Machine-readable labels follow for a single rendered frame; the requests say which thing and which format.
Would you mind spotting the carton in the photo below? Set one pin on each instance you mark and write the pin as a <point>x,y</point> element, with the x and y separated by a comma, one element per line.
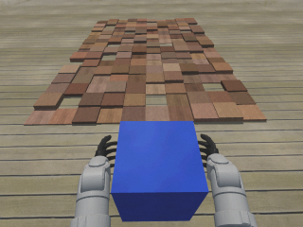
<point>159,173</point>

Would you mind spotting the robot right hand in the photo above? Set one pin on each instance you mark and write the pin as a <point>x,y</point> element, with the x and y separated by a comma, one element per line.
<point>210,147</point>

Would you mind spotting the robot left hand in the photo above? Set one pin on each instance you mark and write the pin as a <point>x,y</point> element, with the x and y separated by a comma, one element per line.
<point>103,151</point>

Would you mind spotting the robot left forearm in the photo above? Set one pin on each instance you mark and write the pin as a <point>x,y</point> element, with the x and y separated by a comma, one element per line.
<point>93,195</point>

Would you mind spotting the robot right forearm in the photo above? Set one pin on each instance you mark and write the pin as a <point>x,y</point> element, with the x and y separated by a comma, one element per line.
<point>228,193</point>

